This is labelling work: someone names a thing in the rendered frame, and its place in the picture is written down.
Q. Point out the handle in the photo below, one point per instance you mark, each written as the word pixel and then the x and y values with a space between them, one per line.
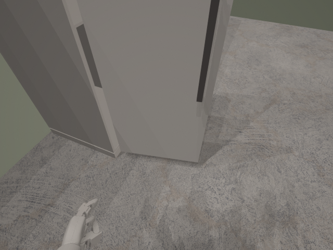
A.
pixel 207 47

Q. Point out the left robot hand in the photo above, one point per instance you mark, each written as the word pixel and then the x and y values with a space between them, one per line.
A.
pixel 76 232

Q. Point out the fridge door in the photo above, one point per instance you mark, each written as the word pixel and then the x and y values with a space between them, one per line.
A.
pixel 148 55

